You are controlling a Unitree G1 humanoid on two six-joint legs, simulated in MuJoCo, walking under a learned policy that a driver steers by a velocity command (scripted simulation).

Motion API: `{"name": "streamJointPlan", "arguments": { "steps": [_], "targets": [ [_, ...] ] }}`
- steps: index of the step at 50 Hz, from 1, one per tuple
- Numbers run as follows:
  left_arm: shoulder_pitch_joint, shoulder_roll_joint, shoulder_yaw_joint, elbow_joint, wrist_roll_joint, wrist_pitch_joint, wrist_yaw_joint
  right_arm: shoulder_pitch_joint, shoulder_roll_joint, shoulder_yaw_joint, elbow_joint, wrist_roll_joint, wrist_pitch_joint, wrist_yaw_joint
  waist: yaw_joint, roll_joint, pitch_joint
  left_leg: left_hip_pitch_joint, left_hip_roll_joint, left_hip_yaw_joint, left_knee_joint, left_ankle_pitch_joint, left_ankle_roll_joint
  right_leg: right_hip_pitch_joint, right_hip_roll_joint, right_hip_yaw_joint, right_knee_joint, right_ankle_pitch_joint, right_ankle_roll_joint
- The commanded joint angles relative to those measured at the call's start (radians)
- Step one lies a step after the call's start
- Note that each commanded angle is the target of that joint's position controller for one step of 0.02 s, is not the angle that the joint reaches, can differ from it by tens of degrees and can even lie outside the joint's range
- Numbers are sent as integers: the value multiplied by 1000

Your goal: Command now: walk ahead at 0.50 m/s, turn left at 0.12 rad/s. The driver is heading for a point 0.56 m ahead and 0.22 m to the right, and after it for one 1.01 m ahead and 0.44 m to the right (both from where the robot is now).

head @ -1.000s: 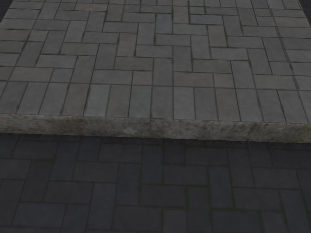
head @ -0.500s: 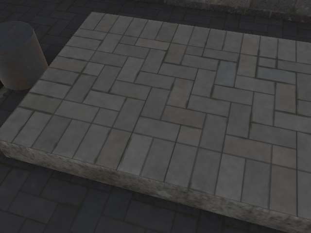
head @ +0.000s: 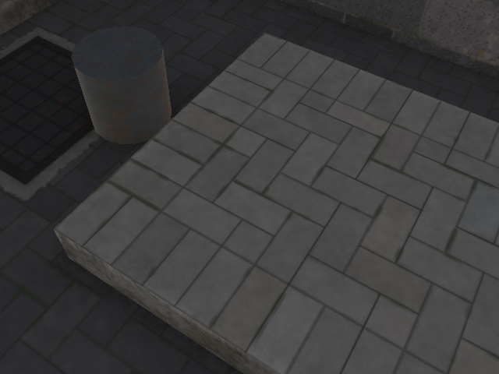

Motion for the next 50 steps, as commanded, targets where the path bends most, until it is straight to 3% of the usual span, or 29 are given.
{"name": "streamJointPlan", "arguments": {
  "steps": [1, 4, 8, 11, 13, 17, 21, 22, 23, 24, 25, 27, 28, 29, 30, 31, 32, 33, 34, 35, 36, 37, 38, 39, 40, 42, 44, 46, 50],
  "targets": [
    [14, 103, 23, -52, 17, 0, 1, 123, -106, -31, 20, 17, -17, -14, -37, 76, -71, 273, 266, -281, -284, 328, 125, -249, -57, 67, 21, 74, -4],
    [30, 79, 24, -34, 26, 21, -14, 141, -110, -29, 47, 21, -39, -10, -14, 76, -85, 235, 243, -195, -319, 434, 134, -221, -39, 43, 15, 117, 15],
    [-61, 56, 23, -50, 21, 35, -11, 218, -106, -30, 94, 8, -46, -16, -44, 118, -47, 240, 248, -121, -374, 302, 135, -324, -36, 37, 76, 181, 24],
    [-180, 53, 34, -87, 26, 46, 10, 355, -94, -28, 153, -2, -44, -29, -94, 82, 16, 408, 334, -203, -385, 211, 194, -673, -5, 76, 459, 73, 3],
    [-237, 37, 33, -122, 18, 43, 25, 384, -93, -27, 177, -9, -44, -34, -80, 32, 62, 511, 366, -188, -379, 130, 187, -921, 0, 124, 681, -42, -28],
    [-419, -38, -2, -229, 1, 43, 40, 460, -71, -11, 241, -31, -63, -28, -89, 0, 122, 571, 383, -122, -331, 83, 113, -1271, 35, 110, 1008, -222, -88],
    [-638, -113, -74, -410, -1, 48, 28, 474, -48, 24, 308, 2, -63, -35, -67, 25, 182, 364, 297, 38, -457, 102, 29, -1226, 9, -52, 732, -283, -105],
    [-644, -136, -88, -442, 9, 51, 13, 470, -51, 26, 326, 13, -53, -61, -45, 39, 144, 310, 304, 58, -536, 264, 44, -1061, -24, -59, 638, -231, -121],
    [-513, -111, -93, -403, 4, 61, -6, 399, -63, 30, 285, 35, -39, -60, -1, -12, 71, 175, 242, 175, -548, 552, 50, -713, 13, -171, 416, -100, -129],
    [-423, -92, -83, -346, -3, 67, -15, 362, -82, 36, 230, 70, -44, -61, 4, -10, -65, 106, 248, 193, -440, 1211, 78, -375, 97, -253, 359, 17, -134],
    [-294, -56, -67, -315, -8, 66, -11, 350, -192, 11, 206, 80, -55, -61, 89, 87, -165, 144, 299, 174, -244, 1648, 74, -213, 134, -261, 301, 24, -141],
    [-6, 47, -13, -218, 9, 65, -18, 323, -299, -43, 166, 86, -40, -34, 207, 276, -381, 304, 306, 144, 250, 1845, 35, 41, 216, -85, 34, -42, -200],
    [11, 167, 33, -177, 1, 58, -14, 298, -210, -34, 96, 65, -48, -15, 175, 114, -373, -24, 147, 114, 710, 993, -25, 216, 63, 395, -220, -86, -303],
    [-6, 304, 80, -171, -11, 74, 6, 260, -168, -39, 40, 39, -66, 21, 118, -160, -502, -245, -77, -22, 1170, 3, -85, 351, -168, 1048, -602, 269, -381],
    [-63, 285, 92, -173, -12, 73, 13, 283, -116, -30, 2, 8, -77, 38, 48, -58, -518, -302, -7, -185, 1283, 47, -51, 329, -170, 1100, -658, 151, -328],
    [-87, 218, 80, -137, -12, 65, 17, 243, -81, -22, -15, 9, -70, 39, 16, 49, -349, -345, 16, -164, 1289, 64, -44, 162, -144, 1000, -663, 4, -299],
    [-103, 138, 61, -87, 7, 52, 24, 197, -9, -3, -36, 1, -56, 20, -36, 118, -125, -416, 55, -149, 1230, 24, -36, -42, -108, 853, -628, 9, -252],
    [-145, -20, -5, -154, 30, -12, -17, 92, -32, -2, -86, 32, -70, 12, -39, 148, -151, -404, 60, -216, 1289, -62, -7, -149, -90, 762, -647, 92, -217],
    [-157, -53, -13, -108, 31, -37, -34, 91, 1, 12, -115, 34, -67, 7, -92, 54, -117, -417, 65, -198, 1387, -101, 14, -215, -50, 702, -665, 138, -200],
    [-162, -44, -14, -104, 17, -53, -42, 140, 4, 25, -133, 27, -63, 6, -124, -13, -111, -469, 72, -201, 1462, -99, 29, -215, -41, 644, -670, 211, -206],
    [-151, -25, -8, -80, -4, -56, -40, 133, 19, 32, -148, 24, -58, 4, -149, -13, -76, -555, 75, -185, 1485, -107, 36, -211, -23, 557, -678, 260, -199],
    [-140, 2, -2, -64, -28, -54, -46, 115, 44, 49, -175, 9, -56, 2, -171, 23, -56, -580, 86, -163, 1402, -68, 44, -241, 24, 450, -670, 286, -167],
    [-211, 31, 3, -105, -46, -48, -41, 77, 15, 52, -198, 6, -55, -1, -197, 86, -13, -506, 112, -125, 1069, -32, 28, -331, 88, 345, -725, 271, -163],
    [-169, 22, 2, -106, -53, -40, -31, -27, -8, 50, -233, -6, -60, -10, -151, 107, 10, -460, 115, -62, 830, -10, -1, -344, 126, 290, -756, 302, -149],
    [-127, 18, 0, -118, -39, -46, -22, -82, -12, 42, -239, -18, -69, -18, -112, 74, -54, -402, 94, -3, 754, 107, -21, -296, 126, 296, -777, 504, -145],
    [-39, 68, 18, -113, -53, -40, 7, -149, -2, 47, -277, -19, -76, -23, -53, -15, -132, -313, 67, 13, 487, 222, -65, -152, 125, 279, -783, 646, -124],
    [67, 99, 31, -105, -50, -26, 33, -278, 20, 48, -308, 24, -72, -18, 11, -35, -132, -300, 7, 19, 199, 233, -89, 25, 102, 314, -823, 667, -93],
    [83, 118, 38, -111, -44, -14, 42, -300, -35, 24, -304, 58, -70, -2, 12, -114, -131, -245, -38, -5, 13, 251, -98, 160, 66, 379, -809, 737, -79],
    [37, 128, 55, -147, -38, 15, 52, -183, -136, -36, -253, 62, -77, 3, -47, -148, -166, -68, -43, -78, -131, 201, -55, 348, 25, 443, -588, 947, -38]
  ]
}}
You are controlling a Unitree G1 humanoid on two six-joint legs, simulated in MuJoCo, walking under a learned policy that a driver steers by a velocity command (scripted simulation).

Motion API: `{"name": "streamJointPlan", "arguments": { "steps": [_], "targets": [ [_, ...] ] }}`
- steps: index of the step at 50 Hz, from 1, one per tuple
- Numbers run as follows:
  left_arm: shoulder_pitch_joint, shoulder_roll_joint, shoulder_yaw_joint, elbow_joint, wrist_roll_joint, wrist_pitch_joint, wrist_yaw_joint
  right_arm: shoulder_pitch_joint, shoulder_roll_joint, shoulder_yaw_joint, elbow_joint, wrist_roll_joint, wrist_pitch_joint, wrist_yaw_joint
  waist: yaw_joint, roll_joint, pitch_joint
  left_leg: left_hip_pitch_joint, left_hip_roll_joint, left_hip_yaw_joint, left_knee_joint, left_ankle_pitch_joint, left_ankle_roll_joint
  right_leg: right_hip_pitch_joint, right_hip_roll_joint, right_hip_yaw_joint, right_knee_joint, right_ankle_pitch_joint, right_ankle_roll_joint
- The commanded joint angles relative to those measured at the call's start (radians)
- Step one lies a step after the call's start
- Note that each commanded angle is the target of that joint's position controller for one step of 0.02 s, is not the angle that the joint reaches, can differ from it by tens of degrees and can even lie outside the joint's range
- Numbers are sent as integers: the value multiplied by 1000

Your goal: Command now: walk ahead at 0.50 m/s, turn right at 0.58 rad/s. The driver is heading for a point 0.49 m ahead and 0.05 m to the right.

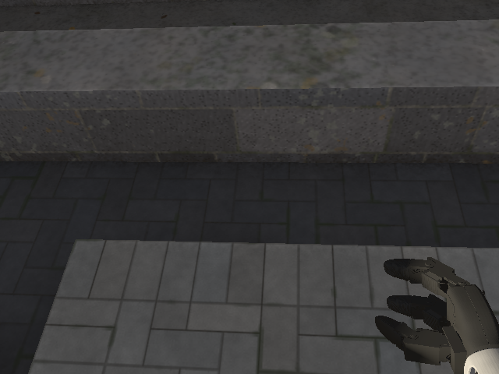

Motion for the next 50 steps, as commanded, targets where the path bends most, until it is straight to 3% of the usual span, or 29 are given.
{"name": "streamJointPlan", "arguments": {
  "steps": [1, 2, 3, 4, 5, 6, 8, 10, 12, 16, 23, 25, 27, 28, 29, 30, 31, 32, 33, 34, 35, 37, 39, 41, 43, 46, 47, 48, 50],
  "targets": [
    [-84, 143, 43, -82, 14, 17, 7, 158, -178, -93, -2, 6, -22, -6, -155, -190, -140, 368, 16, -25, -126, 20, 51, 42, -173, 108, 283, 935, 82],
    [-163, 129, 34, -133, 35, 10, -9, 358, -202, -101, 37, -18, -23, -15, -243, -165, -289, 689, 154, -124, -21, 12, 124, -124, -161, 94, 507, 764, 67],
    [-16, 19, 7, -151, 53, 2, -24, 437, -234, -112, 53, -44, -20, -26, -161, 104, -390, 1102, 413, -470, 28, 67, 282, -517, -17, -3, 785, -40, 112],
    [85, 82, 1, -143, 14, -5, -30, 415, -192, -111, 47, -33, -12, -29, -147, 257, -439, 1094, 522, -763, -66, -293, 371, -676, -71, -52, 1003, -212, 108],
    [-6, 164, 26, -140, 0, -3, -33, 344, -111, -99, 24, -27, -5, -41, -167, 117, -257, 910, 462, -667, -147, -499, 315, -736, -130, -64, 1078, -103, 111],
    [-104, 189, 33, -174, 5, -4, -35, 295, -102, -91, 22, -21, 3, -48, -153, 22, -117, 718, 406, -521, -189, -457, 247, -729, -156, -106, 1072, -4, 119],
    [-154, 162, 38, -205, 12, -8, -35, 274, -113, -87, 43, -32, -4, -38, -104, -34, 1, 509, 320, -343, -245, -286, 211, -694, -206, -120, 1033, 69, 127],
    [-121, 120, 30, -204, -8, -3, -35, 288, -105, -90, 74, -27, -9, -26, -81, 9, 15, 447, 272, -224, -280, -229, 202, -681, -244, -147, 994, 76, 129],
    [-146, 98, 25, -217, -4, 5, -33, 304, -124, -100, 110, -19, -16, -20, -78, 24, 35, 412, 265, -146, -301, -172, 206, -714, -274, -155, 949, 88, 145],
    [-238, 104, 25, -240, -2, 7, -34, 338, -180, -118, 148, -31, -15, -16, -106, 9, 52, 437, 263, -32, -310, -54, 197, -764, -296, -154, 759, 259, 170],
    [-478, 67, 9, -304, -2, -8, -82, 460, -229, -124, 212, -13, 21, -22, -209, 3, 88, 651, 302, 89, -251, 91, 149, -763, -256, -271, 369, 383, 124],
    [-496, 63, 11, -325, 3, -8, -93, 464, -229, -119, 225, -3, 43, -25, -195, 16, 92, 671, 305, 120, -175, 335, 134, -689, -212, -314, 292, 300, 103],
    [-387, 107, 35, -313, 20, -8, -95, 456, -258, -123, 228, 12, 57, -37, -122, 75, 4, 687, 298, 143, -18, 677, 103, -492, -130, -356, 237, 239, 66],
    [-233, 153, 61, -274, 23, -11, -90, 434, -266, -122, 224, 17, 61, -43, -35, 72, -75, 635, 270, 173, 144, 686, 71, -279, -101, -351, 147, 343, 34],
    [-113, 217, 85, -245, 31, -6, -69, 430, -246, -115, 207, 6, 50, -47, 22, 34, -144, 462, 219, 197, 355, 487, 20, -29, -157, -267, 121, 598, -7],
    [-63, 307, 87, -242, 53, 3, -44, 485, -121, -77, 162, -61, 28, -34, -39, -251, -283, 90, 81, 194, 748, -571, -42, 348, -459, 81, 278, 1266, -145],
    [217, 205, 50, -175, 122, -21, -85, 778, -64, -37, 234, -135, -6, 56, 17, -242, -851, 110, 71, -125, 736, -661, -47, 695, -646, 409, 142, 1034, -411],
    [154, 210, 82, -119, 119, -40, -82, 420, -177, -88, 172, -67, -13, 56, 86, -112, -271, -188, 41, -67, 909, -606, -69, 438, -525, 327, 101, 945, -301],
    [35, 240, 87, -98, 71, -53, -73, 338, -176, -80, 133, -69, -22, 31, 16, -114, -176, -220, 101, -39, 879, -592, -72, 260, -479, 124, 78, 887, -228],
    [-71, 181, 68, -117, 53, -59, -68, 368, -191, -79, 145, -106, -15, 6, -50, -72, -184, -161, 152, -34, 804, -573, -81, 142, -445, 50, 67, 978, -211],
    [-156, 146, 47, -125, 49, -68, -68, 405, -157, -64, 154, -120, -10, -11, -123, -92, -150, -47, 198, -38, 723, -523, -84, -45, -420, -15, 26, 1043, -187],
    [-322, 111, 34, -185, 60, -77, -82, 493, -124, -50, 200, -105, 24, -9, -202, -69, -153, 185, 206, -17, 621, -470, -127, -313, -373, -83, -51, 929, -154],
    [-435, 184, 56, -222, 67, -95, -100, 562, -122, -52, 242, -70, 49, 23, -237, -66, -125, 352, 169, 49, 497, -321, -147, -504, -287, -217, -66, 798, -99],
    [-391, 182, 57, -198, 59, -100, -110, 514, -104, -45, 239, -69, 58, 47, -197, -70, -84, 353, 165, 50, 379, -245, -142, -508, -286, -204, -41, 611, -69],
    [-340, 168, 53, -171, 51, -95, -125, 478, -127, -49, 223, -62, 39, 46, -175, -64, -61, 349, 178, 27, 248, -169, -117, -460, -333, -124, 20, 409, -77],
    [-293, 71, 12, -143, 19, -83, -157, 394, -158, -56, 185, -27, 2, 29, -160, -38, -64, 379, 208, 17, 61, 56, -31, -402, -291, -60, 96, 223, 3],
    [-171, 77, 19, -139, 19, -74, -150, 284, -214, -59, 141, -3, -7, 31, -62, 38, -97, 360, 269, -51, 6, 146, 65, -334, -207, -121, 101, 112, 72],
    [-99, 130, 35, -124, 29, -66, -127, 207, -216, -60, 125, -10, -7, 42, -12, 56, -110, 282, 270, -80, -17, -22, 118, -246, -152, -209, 113, 91, 104],
    [-217, 172, 42, -156, 35, -56, -110, 219, -188, -64, 146, -16, 7, 45, -60, 14, -85, 218, 196, -18, -24, -177, 34, -193, -176, -201, 112, 134, 83]
  ]
}}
